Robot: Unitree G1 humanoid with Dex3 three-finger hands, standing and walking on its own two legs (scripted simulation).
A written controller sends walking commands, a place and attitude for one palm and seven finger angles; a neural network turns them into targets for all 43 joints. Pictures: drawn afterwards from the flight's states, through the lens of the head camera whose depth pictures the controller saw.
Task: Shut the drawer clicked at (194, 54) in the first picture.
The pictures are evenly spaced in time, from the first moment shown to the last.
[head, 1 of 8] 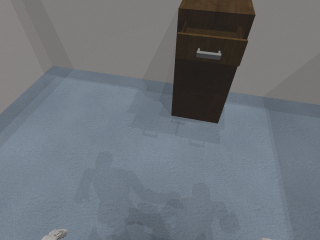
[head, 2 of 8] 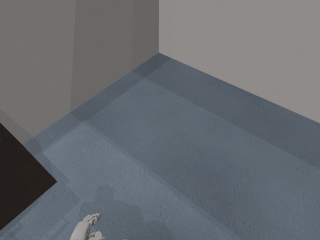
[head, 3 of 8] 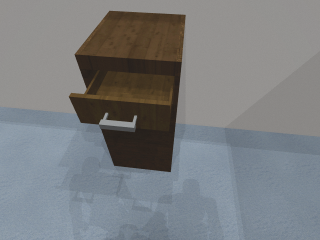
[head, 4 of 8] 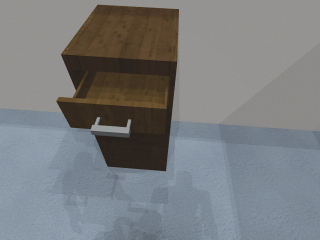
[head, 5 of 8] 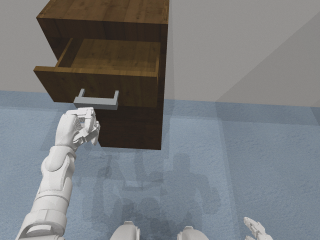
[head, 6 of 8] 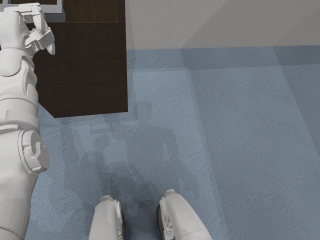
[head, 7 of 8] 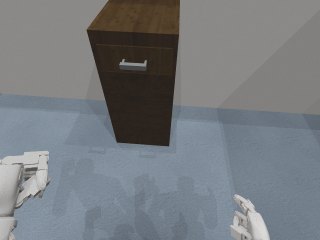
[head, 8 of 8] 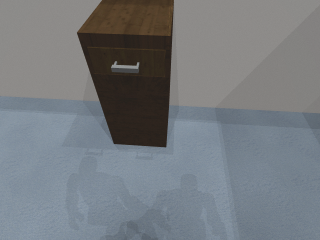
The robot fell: no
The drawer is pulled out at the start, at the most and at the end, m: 0.16 0.16 0.00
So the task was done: yes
